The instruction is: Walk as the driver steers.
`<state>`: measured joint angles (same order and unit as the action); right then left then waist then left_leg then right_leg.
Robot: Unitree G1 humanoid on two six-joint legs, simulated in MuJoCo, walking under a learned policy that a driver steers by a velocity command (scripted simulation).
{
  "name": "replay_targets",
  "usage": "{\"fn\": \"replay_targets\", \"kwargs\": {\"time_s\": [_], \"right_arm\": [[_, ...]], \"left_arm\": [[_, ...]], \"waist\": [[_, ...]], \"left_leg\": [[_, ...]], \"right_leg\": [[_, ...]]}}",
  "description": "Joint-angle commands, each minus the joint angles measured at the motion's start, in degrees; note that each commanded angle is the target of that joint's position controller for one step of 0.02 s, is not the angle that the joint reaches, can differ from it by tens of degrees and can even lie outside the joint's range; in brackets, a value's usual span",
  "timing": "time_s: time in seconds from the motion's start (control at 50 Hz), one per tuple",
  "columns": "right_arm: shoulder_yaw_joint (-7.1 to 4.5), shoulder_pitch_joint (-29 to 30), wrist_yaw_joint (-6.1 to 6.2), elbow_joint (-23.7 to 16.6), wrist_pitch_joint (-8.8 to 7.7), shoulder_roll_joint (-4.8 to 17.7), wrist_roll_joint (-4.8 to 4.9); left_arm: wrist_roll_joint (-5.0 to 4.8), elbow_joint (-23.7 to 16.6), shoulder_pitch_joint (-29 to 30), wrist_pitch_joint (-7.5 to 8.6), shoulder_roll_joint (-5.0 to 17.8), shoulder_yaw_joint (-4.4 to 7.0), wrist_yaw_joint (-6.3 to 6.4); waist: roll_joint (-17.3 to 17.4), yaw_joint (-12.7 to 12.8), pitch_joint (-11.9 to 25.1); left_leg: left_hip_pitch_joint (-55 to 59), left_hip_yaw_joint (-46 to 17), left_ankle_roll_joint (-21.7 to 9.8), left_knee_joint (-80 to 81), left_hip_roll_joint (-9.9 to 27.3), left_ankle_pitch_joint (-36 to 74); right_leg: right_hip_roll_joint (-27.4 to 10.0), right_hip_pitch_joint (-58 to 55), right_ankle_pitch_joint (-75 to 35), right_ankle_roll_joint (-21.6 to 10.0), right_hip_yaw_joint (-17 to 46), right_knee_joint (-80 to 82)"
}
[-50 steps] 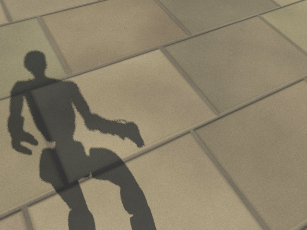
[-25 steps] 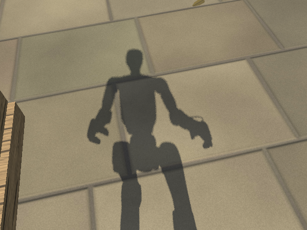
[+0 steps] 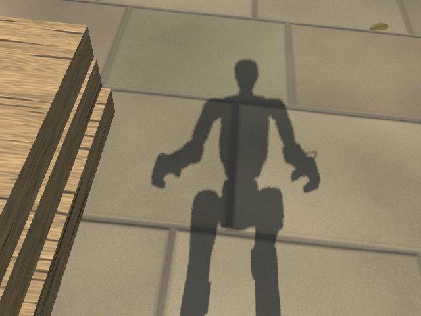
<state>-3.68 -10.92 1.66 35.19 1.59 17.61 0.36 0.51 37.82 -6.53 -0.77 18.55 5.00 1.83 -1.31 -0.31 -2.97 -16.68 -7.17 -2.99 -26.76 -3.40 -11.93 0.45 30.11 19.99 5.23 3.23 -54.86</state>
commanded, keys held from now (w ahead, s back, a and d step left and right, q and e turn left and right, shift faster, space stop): q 0.06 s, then no key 0.26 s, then w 0.68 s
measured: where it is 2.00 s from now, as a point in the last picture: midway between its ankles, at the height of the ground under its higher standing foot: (201, 223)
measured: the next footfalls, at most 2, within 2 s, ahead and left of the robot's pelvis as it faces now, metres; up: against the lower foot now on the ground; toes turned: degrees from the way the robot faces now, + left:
right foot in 0.20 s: +0.07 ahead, -0.13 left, +0.00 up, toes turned +10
left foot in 0.52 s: +0.01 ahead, +0.10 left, +0.00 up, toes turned +7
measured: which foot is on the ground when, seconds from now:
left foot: down 0.00-0.20, up 0.22-0.50, down 0.52-0.94, up 0.96-1.00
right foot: up 0.00-0.18, down 0.20-0.54, up 0.56-0.90, down 0.92-1.00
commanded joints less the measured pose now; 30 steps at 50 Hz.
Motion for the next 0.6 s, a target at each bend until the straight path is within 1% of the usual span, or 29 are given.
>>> {"fn": "replay_targets", "kwargs": {"time_s": [0.02, 0.06, 0.08, 0.12, 0.14, 0.16, 0.18, 0.2, 0.22, 0.24, 0.26, 0.28, 0.3, 0.32, 0.34, 0.36, 0.38, 0.4, 0.42, 0.44, 0.46, 0.48, 0.5, 0.52, 0.54, 0.56, 0.58, 0.6], "right_arm": [[-3.14, 1.1, 0.53, -3.6, -0.31, 10.6, -0.07], [-3.29, 1.6, 0.25, -3.7, -0.03, 11.1, -0.16], [-3.18, 2.1, 0.12, -3.7, 0.11, 11.0, -0.25], [-2.75, 2.5, -0.04, -3.4, 0.38, 10.1, -0.07], [-2.5, 3.1, -0.04, -3.3, 0.53, 9.6, 0.16], [-2.13, 4.0, 0.08, -3.3, 0.66, 8.9, 0.56], [-1.68, 3.2, 0.24, -3.0, 0.57, 7.6, 0.54], [-0.79, 0.4, 0.27, -2.7, 0.27, 4.9, -0.62], [-0.91, -1.4, 0.34, -2.9, -0.25, 5.0, -0.53], [-2.03, -0.3, 0.62, -2.6, -0.64, 8.9, -1.28], [-3.07, 0.1, 0.66, -1.7, -0.6, 11.2, -0.43], [-3.21, -0.3, 0.77, -0.5, -0.21, 10.4, -0.09], [-3.03, -0.4, 0.87, 0.0, 0.32, 9.2, -0.13], [-2.46, -0.5, 0.76, 0.5, 0.66, 7.3, -0.07], [-1.58, -0.9, 0.5, 0.7, 0.69, 5.0, -0.16], [-0.74, 0.0, 0.15, 0.6, 0.43, 3.2, -0.18], [-0.23, 2.0, -0.23, 0.0, -0.04, 2.6, 0.03], [-0.06, 3.6, -0.56, -0.5, -0.57, 2.9, 0.32], [-0.09, 4.1, -0.84, -0.6, -1.13, 3.5, 0.63], [-0.19, 3.6, -1.1, -0.2, -1.7, 4.2, 0.85], [-0.29, 2.0, -1.34, 0.8, -2.3, 4.4, 0.94], [-0.22, 0.0, -1.48, 2.1, -2.8, 4.0, 0.79], [-0.3, -2.2, -1.51, 3.4, -3.18, 4.1, 0.61], [-0.54, -6.5, -1.28, 4.4, -3.61, 5.1, 0.61], [-1.4, -12.9, -0.8, 5.8, -3.94, 8.9, 0.07], [-2.91, -14.5, -1.46, 6.6, -4.25, 14.0, -0.53], [-2.2, -14.0, -1.5, 6.3, -5.14, 11.2, -0.97], [-1.33, -12.7, -1.29, 6.4, -5.83, 8.5, -0.76]], "left_arm": [[-0.17, -4.8, 2.6, 1.23, 3.5, 0.61, -0.35], [-0.4, -5.0, 2.9, 1.64, 3.8, 0.65, -0.79], [-0.47, -4.7, 2.0, 1.81, 4.0, 0.73, -1.0], [-0.68, -4.4, 0.9, 2.25, 4.1, 0.72, -1.6], [-0.71, -4.1, -0.1, 2.49, 3.8, 0.67, -1.91], [-0.54, -3.5, -1.6, 2.76, 3.2, 0.62, -2.13], [0.02, -3.3, -2.4, 2.95, 3.6, 0.71, -2.11], [1.17, -4.1, -2.9, 2.98, 6.6, 1.05, -1.82], [2.42, -4.3, -0.1, 2.66, 9.4, 1.19, -1.84], [2.04, -4.6, 0.0, 2.96, 6.2, 0.58, -1.82], [1.31, -4.5, 0.1, 3.07, 5.7, 0.31, -1.63], [0.7, -4.3, 0.7, 2.99, 5.9, 0.33, -1.38], [-0.01, -4.2, 1.4, 2.95, 5.3, 0.06, -1.27], [-0.13, -4.1, 1.9, 2.79, 4.5, -0.42, -1.18], [-0.03, -3.5, 1.0, 2.48, 3.8, -0.74, -1.17], [-0.06, -3.0, -0.1, 2.07, 3.7, -0.77, -1.19], [-0.45, -2.6, -1.6, 1.54, 5.3, -0.24, -1.13], [-0.63, -2.4, -3.1, 1.05, 6.9, 0.21, -0.99], [-0.69, -2.2, -4.3, 0.75, 7.8, 0.42, -0.95], [-0.93, -2.1, -5.3, 0.62, 8.3, 0.53, -1.01], [-1.44, -2.1, -5.5, 0.55, 8.6, 0.56, -1.1], [-1.91, -2.1, -5.3, 0.46, 8.5, 0.5, -1.21], [-1.97, -1.9, -5.6, 0.7, 7.7, 0.17, -1.35], [-1.48, -2.3, -4.6, 1.48, 5.3, -0.72, -1.64], [-0.52, -4.6, -0.8, 2.7, 0.4, -2.26, -2.28], [-1.36, -7.9, 2.6, 3.98, 1.0, -2.19, -2.33], [-2.43, -8.3, 4.4, 4.78, 5.3, -0.81, -2.27], [-2.93, -7.6, 2.3, 5.24, 6.2, -0.39, -2.72]], "waist": [[9.6, -0.7, 7.1], [9.9, -0.9, 7.0], [10.2, -0.8, 7.4], [10.7, -0.8, 8.3], [10.6, -0.1, 8.5], [10.3, 1.2, 8.6], [8.9, 1.5, 8.4], [0.9, 0.0, 10.1], [-11.4, -3.0, 6.8], [-11.2, -0.9, 7.0], [-8.2, -0.4, 6.0], [-5.9, -0.7, 5.6], [-5.5, -0.7, 4.8], [-5.2, -0.8, 4.6], [-5.5, -0.8, 5.6], [-7.3, 0.2, 5.7], [-9.4, 1.9, 4.9], [-10.8, 3.2, 4.0], [-10.9, 3.7, 3.5], [-10.3, 3.7, 3.2], [-9.0, 2.8, 2.8], [-7.9, 1.5, 2.2], [-6.7, 0.3, 2.3], [-5.1, -1.8, 4.2], [3.4, -4.5, 6.2], [14.2, -5.4, 2.8], [11.2, -6.3, -2.4], [10.2, -4.8, -4.0]], "left_leg": [[8.0, -16.4, -10.2, 5.6, 13.2, 11.3], [6.8, -18.6, -10.2, 4.9, 12.9, 11.6], [7.0, -19.2, -10.0, 4.2, 13.1, 13.1], [7.4, -20.2, -9.5, 2.6, 12.8, 16.5], [7.1, -20.3, -8.7, 1.5, 12.1, 17.5], [6.0, -19.8, -7.3, 0.5, 10.8, 16.4], [3.5, -18.9, -4.9, -0.5, 9.0, 11.5], [-1.1, -14.3, -1.4, -7.4, 5.0, -0.5], [-8.5, -5.1, 2.3, -14.2, -2.9, -17.9], [-8.7, -3.6, 5.8, -24.7, -0.9, -25.7], [-10.0, -3.3, 7.1, -31.9, -0.3, -24.0], [-11.1, -3.1, 8.1, -34.9, -0.1, -21.7], [-12.0, -3.3, 9.0, -35.7, 0.5, -19.6], [-11.0, -2.8, 9.5, -34.3, 0.9, -18.0], [-9.2, -0.2, 9.8, -29.7, 1.7, -16.0], [-8.0, 3.0, 9.8, -24.3, 2.5, -14.5], [-7.1, 5.6, 9.6, -20.2, 2.2, -14.7], [-6.4, 6.8, 9.0, -16.8, 2.0, -16.0], [-5.2, 7.4, 8.2, -13.3, 2.0, -17.1], [-3.4, 7.9, 7.0, -8.9, 1.9, -16.1], [-0.1, 8.6, 5.5, -3.0, 1.7, -11.6], [4.8, 9.8, 3.9, 3.7, 1.2, -5.8], [10.4, 9.7, 2.4, 7.0, 1.1, -3.3], [18.9, 5.6, 0.6, 6.5, 4.4, -3.7], [27.0, -7.4, -3.3, 8.1, 13.4, -12.2], [23.4, -24.4, -10.9, 14.8, 23.3, -21.9], [21.6, -28.4, -14.3, 17.5, 25.5, -23.9], [22.6, -24.9, -13.2, 17.4, 23.7, -23.5]], "right_leg": [[0.6, 0.5, 0.3, 0.1, 1.4, 6.8], [1.6, -2.5, 1.5, -0.3, 1.4, 10.7], [1.7, -3.9, 1.7, -0.6, 1.2, 12.3], [1.6, -7.6, 1.2, -1.3, 0.6, 16.8], [1.6, -10.2, -1.2, -1.8, 0.1, 21.0], [1.6, -14.4, -6.6, -2.6, -0.7, 28.1], [-0.3, -19.4, -13.8, -3.9, 0.4, 33.7], [-9.6, -25.6, -22.5, -7.0, 8.8, 35.1], [-18.0, -24.1, -32.9, -16.1, 19.3, 36.1], [-22.4, -21.0, -31.8, -22.7, 24.1, 37.3], [-20.7, -20.9, -29.7, -22.7, 21.7, 37.0], [-17.8, -21.5, -26.7, -20.4, 18.0, 36.3], [-16.1, -21.9, -25.5, -18.7, 15.5, 35.7], [-14.6, -21.5, -26.9, -17.8, 13.0, 35.3], [-12.3, -21.6, -20.7, -16.8, 10.3, 36.4], [-10.5, -22.1, -11.5, -16.2, 9.2, 38.0], [-9.6, -22.2, -3.5, -16.4, 9.5, 39.4], [-10.0, -22.1, 1.2, -16.9, 10.8, 40.3], [-10.9, -22.1, 3.8, -17.3, 12.0, 40.5], [-11.6, -21.8, 5.7, -17.6, 12.9, 40.4], [-11.7, -20.3, 7.1, -17.5, 13.0, 40.2], [-11.2, -17.5, 8.0, -17.1, 12.2, 39.5], [-10.3, -14.0, 7.9, -16.0, 11.4, 38.1], [-9.0, -7.9, 8.0, -13.5, 9.8, 34.2], [-3.5, 2.7, 7.7, -9.1, 2.3, 20.6], [1.0, 11.4, 11.8, -6.7, -4.6, 9.4], [-1.9, 17.3, 13.8, -6.4, -0.9, 0.0], [-3.5, 20.4, 10.0, -7.0, 0.5, -3.9]]}}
